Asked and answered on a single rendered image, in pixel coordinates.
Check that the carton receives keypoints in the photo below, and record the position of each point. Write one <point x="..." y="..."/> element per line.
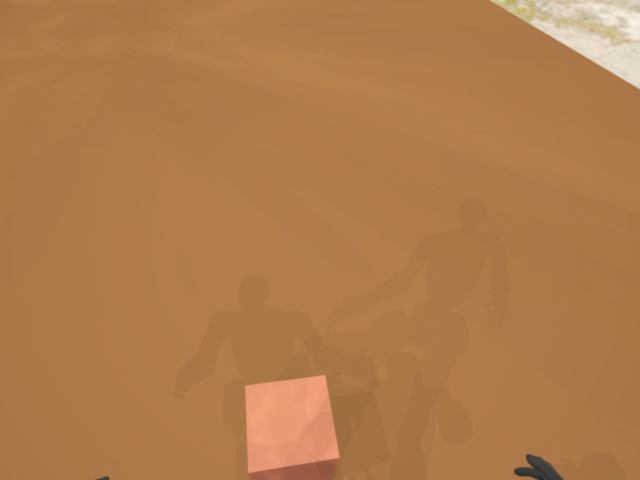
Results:
<point x="290" y="430"/>

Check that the robot right hand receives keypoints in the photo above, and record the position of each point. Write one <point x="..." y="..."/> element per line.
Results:
<point x="542" y="470"/>

